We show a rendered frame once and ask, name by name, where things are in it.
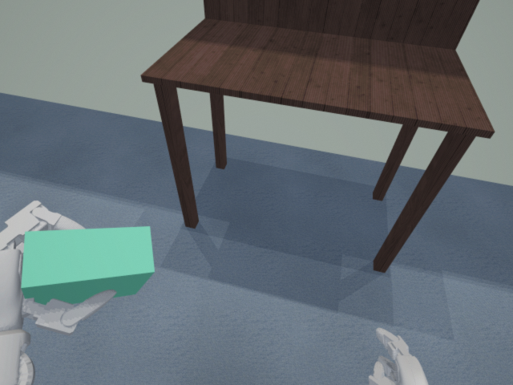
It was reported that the sponge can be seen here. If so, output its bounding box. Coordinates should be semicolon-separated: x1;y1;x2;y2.
21;226;155;305

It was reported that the robot right hand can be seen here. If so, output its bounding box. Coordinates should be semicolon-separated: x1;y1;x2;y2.
369;328;429;385

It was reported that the robot left forearm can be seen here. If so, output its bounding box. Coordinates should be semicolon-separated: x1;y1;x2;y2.
0;329;35;385

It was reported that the robot left hand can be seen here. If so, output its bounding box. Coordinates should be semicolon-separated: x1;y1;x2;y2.
0;201;117;336

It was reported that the table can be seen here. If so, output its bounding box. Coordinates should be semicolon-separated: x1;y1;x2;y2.
141;0;495;273

